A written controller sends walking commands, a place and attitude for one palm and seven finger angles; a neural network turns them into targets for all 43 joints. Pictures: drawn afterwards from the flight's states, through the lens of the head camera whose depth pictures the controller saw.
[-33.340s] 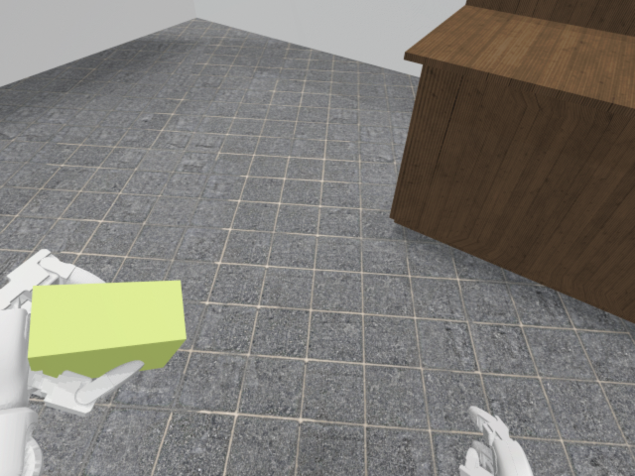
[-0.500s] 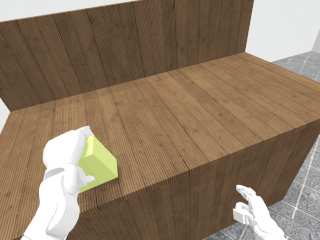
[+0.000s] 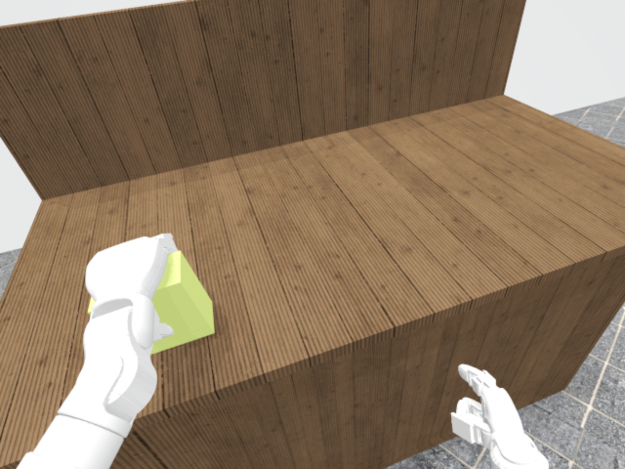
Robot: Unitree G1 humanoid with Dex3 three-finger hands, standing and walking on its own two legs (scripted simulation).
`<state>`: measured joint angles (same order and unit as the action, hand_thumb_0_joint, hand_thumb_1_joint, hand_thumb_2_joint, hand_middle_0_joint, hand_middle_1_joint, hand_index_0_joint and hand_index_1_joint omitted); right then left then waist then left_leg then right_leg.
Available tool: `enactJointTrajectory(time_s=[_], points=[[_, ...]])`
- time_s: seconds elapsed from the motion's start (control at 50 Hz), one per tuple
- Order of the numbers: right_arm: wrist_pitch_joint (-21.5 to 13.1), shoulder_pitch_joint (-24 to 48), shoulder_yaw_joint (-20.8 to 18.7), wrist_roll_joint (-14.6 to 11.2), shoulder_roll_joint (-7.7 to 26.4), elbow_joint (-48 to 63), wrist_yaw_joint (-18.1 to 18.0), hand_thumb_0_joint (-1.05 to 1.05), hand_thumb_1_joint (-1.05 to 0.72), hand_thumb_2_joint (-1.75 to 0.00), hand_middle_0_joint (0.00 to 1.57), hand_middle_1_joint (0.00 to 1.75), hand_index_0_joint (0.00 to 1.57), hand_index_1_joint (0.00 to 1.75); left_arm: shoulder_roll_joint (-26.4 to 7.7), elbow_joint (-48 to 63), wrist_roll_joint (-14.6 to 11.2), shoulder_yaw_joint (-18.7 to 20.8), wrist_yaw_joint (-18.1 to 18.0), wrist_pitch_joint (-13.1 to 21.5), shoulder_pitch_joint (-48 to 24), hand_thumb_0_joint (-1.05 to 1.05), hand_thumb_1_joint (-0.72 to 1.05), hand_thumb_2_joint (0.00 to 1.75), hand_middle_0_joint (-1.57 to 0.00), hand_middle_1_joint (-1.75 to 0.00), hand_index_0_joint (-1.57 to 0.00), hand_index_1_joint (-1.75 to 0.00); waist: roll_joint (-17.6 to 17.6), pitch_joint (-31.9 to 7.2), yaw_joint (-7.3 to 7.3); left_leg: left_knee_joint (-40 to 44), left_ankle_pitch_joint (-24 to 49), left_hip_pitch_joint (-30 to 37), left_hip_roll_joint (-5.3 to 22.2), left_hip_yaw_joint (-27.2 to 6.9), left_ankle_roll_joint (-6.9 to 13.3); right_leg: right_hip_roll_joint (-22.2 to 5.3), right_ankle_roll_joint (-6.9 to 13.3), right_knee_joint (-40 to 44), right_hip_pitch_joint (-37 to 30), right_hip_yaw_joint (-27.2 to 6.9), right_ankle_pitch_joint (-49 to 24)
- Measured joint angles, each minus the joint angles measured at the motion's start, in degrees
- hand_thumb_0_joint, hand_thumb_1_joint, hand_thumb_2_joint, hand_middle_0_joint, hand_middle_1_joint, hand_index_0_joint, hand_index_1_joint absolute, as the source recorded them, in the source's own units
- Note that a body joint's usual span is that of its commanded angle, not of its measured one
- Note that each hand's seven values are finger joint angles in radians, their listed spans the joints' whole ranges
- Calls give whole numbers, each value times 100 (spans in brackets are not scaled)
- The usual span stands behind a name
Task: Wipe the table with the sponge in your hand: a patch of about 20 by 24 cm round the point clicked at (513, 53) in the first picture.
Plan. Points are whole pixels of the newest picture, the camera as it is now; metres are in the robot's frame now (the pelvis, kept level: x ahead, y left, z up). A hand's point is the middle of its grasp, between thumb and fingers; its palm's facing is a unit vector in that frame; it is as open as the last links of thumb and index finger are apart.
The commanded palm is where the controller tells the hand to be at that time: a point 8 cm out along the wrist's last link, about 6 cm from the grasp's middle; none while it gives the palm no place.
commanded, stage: wipe forward along the middle lane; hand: left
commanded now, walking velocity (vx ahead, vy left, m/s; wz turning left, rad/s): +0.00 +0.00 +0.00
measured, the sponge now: (163, 314) +0.28 +0.26 +0.08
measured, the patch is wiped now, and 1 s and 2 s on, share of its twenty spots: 0.95 0.95 0.95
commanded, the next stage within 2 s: slide back across to the first lane in 1.32 s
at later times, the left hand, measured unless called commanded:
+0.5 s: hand (152, 273) +0.32 +0.28 +0.12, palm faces +0.05 -0.04 -1.00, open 10.1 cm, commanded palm +0.30 +0.27 +0.15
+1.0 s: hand (158, 250) +0.36 +0.30 +0.12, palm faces -0.02 -0.03 -1.00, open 10.1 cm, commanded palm +0.34 +0.30 +0.15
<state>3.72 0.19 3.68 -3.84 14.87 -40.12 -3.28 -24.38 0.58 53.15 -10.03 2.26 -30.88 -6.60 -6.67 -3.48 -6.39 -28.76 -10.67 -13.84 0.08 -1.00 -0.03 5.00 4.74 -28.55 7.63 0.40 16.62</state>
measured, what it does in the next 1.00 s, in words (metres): stands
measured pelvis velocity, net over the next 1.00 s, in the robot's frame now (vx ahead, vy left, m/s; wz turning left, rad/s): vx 0.01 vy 0.01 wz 0.03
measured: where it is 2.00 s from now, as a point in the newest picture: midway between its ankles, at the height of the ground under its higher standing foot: outside the picture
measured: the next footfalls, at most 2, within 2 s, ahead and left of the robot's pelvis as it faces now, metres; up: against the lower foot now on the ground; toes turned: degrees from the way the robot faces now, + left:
none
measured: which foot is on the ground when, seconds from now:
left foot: down 0.00-1.00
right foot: down 0.00-1.00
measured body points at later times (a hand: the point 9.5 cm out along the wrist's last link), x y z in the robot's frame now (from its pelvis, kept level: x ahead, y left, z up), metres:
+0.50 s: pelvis +0.00 +0.02 +0.00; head -0.03 -0.03 +0.45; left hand +0.31 +0.28 +0.17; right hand +0.23 -0.19 -0.09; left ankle +0.06 +0.12 -0.73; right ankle -0.01 -0.07 -0.73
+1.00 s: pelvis +0.01 +0.01 +0.00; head -0.01 -0.03 +0.45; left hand +0.36 +0.29 +0.17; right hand +0.20 -0.23 -0.11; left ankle +0.06 +0.12 -0.73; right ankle -0.01 -0.07 -0.73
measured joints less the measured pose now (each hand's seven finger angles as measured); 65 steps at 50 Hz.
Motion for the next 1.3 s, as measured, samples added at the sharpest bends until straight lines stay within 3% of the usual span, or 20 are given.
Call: enactJointTrajectory(time_s=[0.34,0.66,1.3], points=[[19,-272,-52,-47,88,-88,55,1,-90,-90,20,30,20,30,45,-1040,246,-122,33,172,-763,-3,-50,105,-72,-134,-74,-132,45,-49,102,24,38,-179,-128,-35,104,-122,-118,37,142,43,-6],[72,-474,-51,-101,41,-124,72,1,-90,-90,20,30,20,30,148,-2232,303,-205,-85,312,-1699,-1,-50,105,-72,-134,-74,-132,63,-145,169,-22,45,-415,-166,-157,103,-143,-114,42,319,167,7],[306,-1060,-237,-114,220,-176,26,1,-90,-90,20,30,20,30,-430,-4227,325,442,-112,1375,-2802,0,-50,105,-72,-134,-75,-132,154,-236,541,-102,-29,-790,-36,-143,94,-9,-65,166,626,125,-65]])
